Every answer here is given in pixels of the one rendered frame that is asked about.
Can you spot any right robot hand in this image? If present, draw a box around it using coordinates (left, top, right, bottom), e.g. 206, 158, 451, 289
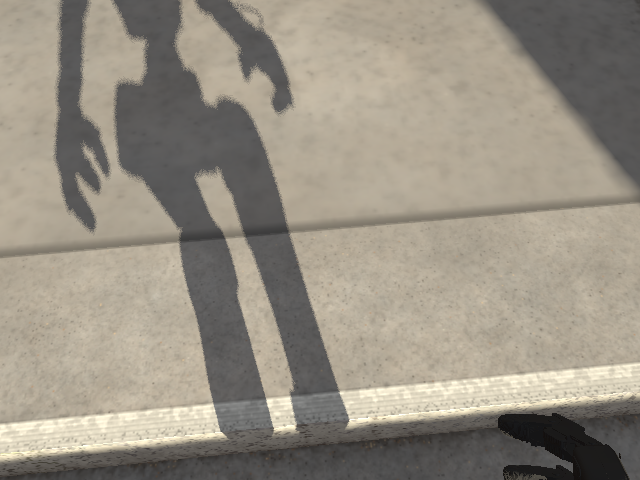
498, 413, 630, 480

